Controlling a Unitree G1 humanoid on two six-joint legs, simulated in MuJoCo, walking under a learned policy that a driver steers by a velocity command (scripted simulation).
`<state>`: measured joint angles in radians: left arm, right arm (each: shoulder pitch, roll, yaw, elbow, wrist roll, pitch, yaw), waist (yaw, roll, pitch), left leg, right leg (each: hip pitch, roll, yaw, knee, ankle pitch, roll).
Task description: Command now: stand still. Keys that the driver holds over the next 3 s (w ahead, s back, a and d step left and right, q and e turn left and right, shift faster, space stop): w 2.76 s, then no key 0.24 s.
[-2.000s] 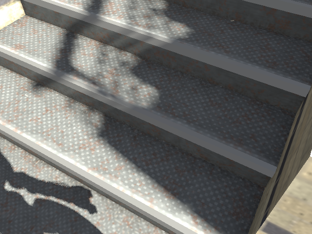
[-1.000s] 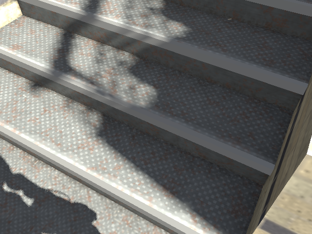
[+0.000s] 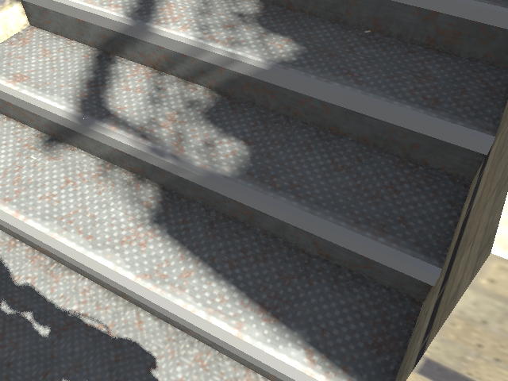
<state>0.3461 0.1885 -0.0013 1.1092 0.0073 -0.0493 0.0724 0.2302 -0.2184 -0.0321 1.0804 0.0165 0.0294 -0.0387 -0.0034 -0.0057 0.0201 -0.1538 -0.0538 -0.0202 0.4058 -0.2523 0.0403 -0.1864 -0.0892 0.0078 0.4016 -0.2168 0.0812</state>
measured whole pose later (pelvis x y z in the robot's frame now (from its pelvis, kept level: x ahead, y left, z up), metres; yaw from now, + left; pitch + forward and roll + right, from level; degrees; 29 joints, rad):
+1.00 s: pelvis +0.00 -0.01 +0.00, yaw +0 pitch +0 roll +0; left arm 0.35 0.19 0.02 1.08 0.00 -0.06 0.06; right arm 0.25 -0.22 -0.04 1.08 0.02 0.02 -0.05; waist -0.01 0.00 0.01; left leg -0.15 -0.04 -0.03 0.40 -0.28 0.03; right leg -0.18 -0.07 0.00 0.40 -0.26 0.06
